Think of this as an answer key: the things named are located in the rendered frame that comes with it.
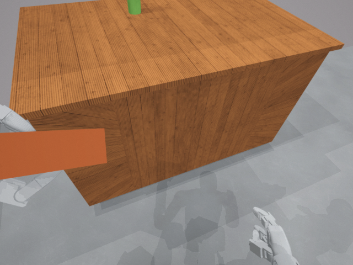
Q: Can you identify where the robot left hand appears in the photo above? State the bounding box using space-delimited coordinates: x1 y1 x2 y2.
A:
0 105 62 207

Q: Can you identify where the table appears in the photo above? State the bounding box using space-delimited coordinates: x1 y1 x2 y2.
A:
9 0 344 206

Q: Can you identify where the robot right forearm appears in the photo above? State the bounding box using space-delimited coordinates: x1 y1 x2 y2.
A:
272 253 299 265

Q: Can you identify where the sponge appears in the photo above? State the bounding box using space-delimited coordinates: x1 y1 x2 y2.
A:
0 128 107 180

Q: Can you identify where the robot right hand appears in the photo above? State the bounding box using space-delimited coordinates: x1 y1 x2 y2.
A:
249 207 292 263

